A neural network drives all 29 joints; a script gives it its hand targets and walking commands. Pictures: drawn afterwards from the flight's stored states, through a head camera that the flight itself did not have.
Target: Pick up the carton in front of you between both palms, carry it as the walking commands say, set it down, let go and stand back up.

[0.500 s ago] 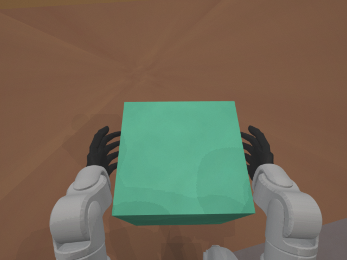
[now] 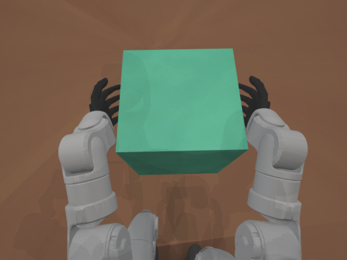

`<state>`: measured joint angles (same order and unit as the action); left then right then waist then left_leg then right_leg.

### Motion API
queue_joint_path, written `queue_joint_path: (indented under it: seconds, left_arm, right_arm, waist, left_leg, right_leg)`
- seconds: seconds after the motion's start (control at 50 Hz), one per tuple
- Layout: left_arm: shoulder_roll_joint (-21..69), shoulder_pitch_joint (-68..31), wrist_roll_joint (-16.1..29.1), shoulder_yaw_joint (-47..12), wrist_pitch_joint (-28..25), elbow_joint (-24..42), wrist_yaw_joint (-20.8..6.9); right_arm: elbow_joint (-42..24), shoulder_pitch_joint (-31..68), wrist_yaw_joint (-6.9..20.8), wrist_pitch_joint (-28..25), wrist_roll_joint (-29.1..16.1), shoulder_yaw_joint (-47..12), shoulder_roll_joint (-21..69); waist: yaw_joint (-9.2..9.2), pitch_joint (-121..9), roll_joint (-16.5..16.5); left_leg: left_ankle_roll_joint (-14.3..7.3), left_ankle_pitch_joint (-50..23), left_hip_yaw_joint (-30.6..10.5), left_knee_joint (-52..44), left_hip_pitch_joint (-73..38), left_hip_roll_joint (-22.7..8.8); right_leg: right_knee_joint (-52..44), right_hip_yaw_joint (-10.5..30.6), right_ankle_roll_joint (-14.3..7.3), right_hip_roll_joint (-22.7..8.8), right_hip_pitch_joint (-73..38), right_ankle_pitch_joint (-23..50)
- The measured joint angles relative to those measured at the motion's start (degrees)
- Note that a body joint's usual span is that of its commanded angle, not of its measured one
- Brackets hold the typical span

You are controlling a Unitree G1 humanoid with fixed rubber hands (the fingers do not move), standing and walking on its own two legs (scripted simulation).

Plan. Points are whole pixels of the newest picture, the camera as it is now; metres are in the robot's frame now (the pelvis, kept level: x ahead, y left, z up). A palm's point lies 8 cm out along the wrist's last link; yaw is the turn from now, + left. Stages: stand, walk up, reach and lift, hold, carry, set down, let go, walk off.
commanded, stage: carry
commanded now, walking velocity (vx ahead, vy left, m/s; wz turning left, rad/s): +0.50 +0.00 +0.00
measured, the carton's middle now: (178, 122) +0.39 +0.02 +0.04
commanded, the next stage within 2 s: none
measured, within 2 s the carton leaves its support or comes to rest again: neither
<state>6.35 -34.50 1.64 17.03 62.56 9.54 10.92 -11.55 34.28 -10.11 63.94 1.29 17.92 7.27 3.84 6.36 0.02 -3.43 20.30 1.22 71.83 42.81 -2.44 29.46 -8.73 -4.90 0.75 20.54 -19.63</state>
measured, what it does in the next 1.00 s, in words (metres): climbs: left foot, then right foot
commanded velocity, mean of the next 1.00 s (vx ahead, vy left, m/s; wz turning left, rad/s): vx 0.50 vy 0.00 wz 0.00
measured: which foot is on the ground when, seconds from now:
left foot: up 0.00-0.18, down 0.20-0.66, up 0.68-1.00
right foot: down 0.00-0.22, up 0.24-0.62, down 0.64-1.00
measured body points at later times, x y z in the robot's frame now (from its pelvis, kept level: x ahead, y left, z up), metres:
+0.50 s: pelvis +0.35 +0.02 +0.03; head +0.40 +0.02 +0.48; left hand +0.72 +0.14 +0.17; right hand +0.70 -0.17 +0.17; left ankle +0.30 +0.09 -0.71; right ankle +0.43 -0.11 -0.64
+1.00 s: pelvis +0.65 -0.02 +0.05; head +0.70 -0.03 +0.49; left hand +1.02 +0.13 +0.19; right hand +1.02 -0.18 +0.18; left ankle +0.77 +0.10 -0.63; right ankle +0.58 -0.10 -0.69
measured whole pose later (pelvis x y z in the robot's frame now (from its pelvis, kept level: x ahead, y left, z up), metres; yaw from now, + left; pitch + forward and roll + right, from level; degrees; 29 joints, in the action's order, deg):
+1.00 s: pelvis +0.65 -0.02 +0.05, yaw -1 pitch +6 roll +1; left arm 6.0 -33.6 1.4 14.9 65.0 10.5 10.8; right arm -14.6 31.4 -10.1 66.4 1.4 16.3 6.2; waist 3.2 -1.0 0.3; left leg -2.3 15.5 3.7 51.5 42.9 -3.2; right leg 25.0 -5.4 -2.6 1.0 11.8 -23.6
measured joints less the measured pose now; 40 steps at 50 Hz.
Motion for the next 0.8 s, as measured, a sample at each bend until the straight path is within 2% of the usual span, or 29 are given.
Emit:
queue_joint_path:
  seconds: [0.08, 0.16, 0.18, 0.2, 0.22, 0.26, 0.3, 0.34, 0.4, 0.52, 0.6, 0.64, 0.66, 0.72, 0.76, 0.8]
  left_arm:
    - [0.47, 1.15, 0.05, -0.76, -0.93, 2.33, -0.74]
    - [0.59, 2.63, 0.02, -1.9, -0.39, 5.64, -0.82]
    - [0.38, 3.11, -0.03, -1.97, -0.05, 6.47, -0.87]
    - [-0.05, 3.69, -0.12, -1.92, 0.41, 7.21, -1.02]
    - [-0.77, 3.89, -0.06, -1.97, 0.79, 7.38, -1.23]
    - [-1.69, 4.29, 0.01, -1.93, 1.63, 6.8, -1.6]
    - [-1.13, 4.67, -0.56, -1.31, 2.79, 6.47, -1.68]
    - [0.28, 4.57, -1.74, -0.44, 3.54, 6.6, -1.65]
    - [1.51, 3.64, -3.41, 0.1, 3.59, 7.14, -1.48]
    - [0.43, 2.49, -4.53, -0.4, 4.23, 6.4, -1.09]
    - [-0.35, 1.88, -4.28, -0.35, 5.89, 2.96, -1.59]
    - [-0.33, 0.59, -4.23, -0.78, 6.12, -0.09, -1.63]
    - [-0.14, 0.17, -4.44, -1.09, 5.76, -1.67, -1.41]
    - [0.08, 0.66, -3.95, -1.43, 5.6, -4.14, -0.75]
    - [-0.05, 1.71, -3.01, -1.32, 5.36, -3.95, -0.41]
    - [-0.23, 2.17, -1.94, -1.1, 4.58, -3.16, -0.27]
  right_arm:
    - [-3.19, -2.19, 0.23, -1.1, -0.22, -0.85, 0.22]
    - [-6.29, -3.78, 0.43, -0.74, -0.88, -2.03, -0.13]
    - [-6.38, -3.79, 0.46, -0.58, -1.1, -2.54, -0.24]
    - [-6.03, -3.64, 0.51, -0.37, -1.3, -3.18, -0.22]
    - [-5.6, -3.49, 0.26, -0.35, -1.2, -3.73, -0.1]
    - [-4.51, -3.24, -0.44, 0.46, -1.12, -4.53, -0.14]
    - [-3.84, -3.59, -1.07, 1.68, -1.57, -4.83, -0.36]
    - [-3.63, -3.83, -1.37, 2.39, -2.23, -4.65, -0.69]
    - [-3.62, -2.96, -1.55, 2.55, -3.26, -4.04, -1.32]
    - [-0.89, -0.05, -1.35, 2.91, -3.42, -3.56, -1.95]
    - [2.56, 0.6, -0.4, 4.15, -1.73, -3.04, -1.81]
    - [3.61, 0.44, 0.15, 4.75, -1.03, -2.36, -2.45]
    - [4.28, 0.27, 0.42, 4.78, -0.92, -2.06, -2.93]
    - [5.53, -0.76, 0.57, 5.08, -0.72, -1.0, -2.64]
    - [5.04, -1.33, 0.57, 4.99, 0.14, -0.18, -1.18]
    - [3.62, -1.73, 0.63, 4.31, 1.0, 0.3, 0.15]
  waist:
    - [-0.32, -0.79, 0.03]
    - [-1.38, -2.21, 0.06]
    - [-2.06, -2.45, -0.04]
    - [-3.05, -2.69, -0.16]
    - [-4.28, -2.63, -1.15]
    - [-6.76, -2.56, -1.27]
    - [-8.47, -2.52, -0.46]
    - [-9.41, -2.44, 0.25]
    - [-9.79, -2.7, 0.72]
    - [-8.75, -6.61, 0.24]
    - [-6.6, -9.63, 0.61]
    - [-4.61, -10.16, 0.95]
    - [-3.33, -10.03, 1.45]
    - [-0.32, -8.74, 0.71]
    - [0.62, -7.59, 0.38]
    - [0.95, -6.49, 0.27]
  left_leg:
    - [0.41, -3.73, 1.66, -11.42, 3.11, -0.6]
    - [-0.45, -8.83, 5.42, -28.74, -1.22, 1.05]
    - [-0.99, -10.33, 6.86, -33.25, -3.95, 1.94]
    - [-2.5, -10.38, 7.96, -36.24, -7.04, 2.69]
    - [-3.72, -8.28, 8.62, -34.69, -7.98, 3.34]
    - [-3.95, -4.47, 8.47, -32.37, -9.59, 3.96]
    - [-3.04, -3.33, 7.78, -34.3, -12.77, 4.17]
    - [-2.8, -2.95, 7.18, -37.76, -16.43, 4.16]
    - [-2.57, -2.11, 6.42, -42.2, -21.47, 3.72]
    - [-0.67, 1.79, 4.98, -47.81, -30.58, 2.96]
    - [1.31, 6.98, 4.17, -47.74, -36.49, 1.7]
    - [1.88, 10.83, 4.59, -39.52, -36.26, 0.18]
    - [1.81, 9.67, 3.81, -31.04, -33.59, -0.61]
    - [0.76, 6.69, -0.74, -4.45, -21.99, 1.86]
    - [0.07, 4.05, -0.99, 2.83, -15.26, 2.31]
    - [-0.13, 2.08, -0.7, 3.3, -9.75, 1.82]
  right_leg:
    - [-2.83, 1.14, 1.1, 0.16, -6.03, -3.53]
    - [-3.72, 1.82, 2.44, -0.14, -12.6, -8.27]
    - [-1.35, 1.45, 2.73, -0.57, -13.49, -9.72]
    - [3.44, 1.0, 2.96, -1.17, -13.44, -10.97]
    - [10.87, 1.49, 3.1, -2.45, -11.58, -9.21]
    - [30.59, 6.16, 3.22, -1.03, -4.48, -8.29]
    - [44.33, 8.33, 2.47, 0.52, 2.77, -7.42]
    - [47.44, 8.6, 1.97, 0.51, 8.8, -5.38]
    - [42.95, 8.09, 1.95, -0.64, 15.83, -3.24]
    - [22.28, 5.83, 3.01, -3.1, 20.99, 3.71]
    - [8.37, 2.1, 2.14, -1.99, 16.49, 8.19]
    - [4.62, 0.26, 1.23, -0.62, 12.34, 8.92]
    - [6.9, -0.21, 0.94, -0.18, 12.11, 7.56]
    - [8.29, 0.28, 0.42, 0.23, 9.58, 3.13]
    - [5.81, 0.78, 0.75, 0.39, 6.74, 2.69]
    - [3.28, 1.11, 0.56, 0.49, 3.99, 2.19]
